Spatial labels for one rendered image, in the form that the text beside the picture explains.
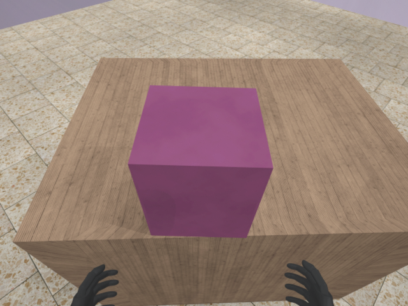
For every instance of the pedestal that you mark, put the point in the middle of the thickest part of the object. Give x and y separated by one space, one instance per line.
337 196

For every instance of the carton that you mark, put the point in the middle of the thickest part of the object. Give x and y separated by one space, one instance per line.
200 160

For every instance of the right robot hand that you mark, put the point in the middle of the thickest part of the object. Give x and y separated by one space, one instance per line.
316 294

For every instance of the left robot hand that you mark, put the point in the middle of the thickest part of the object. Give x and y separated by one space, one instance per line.
86 295

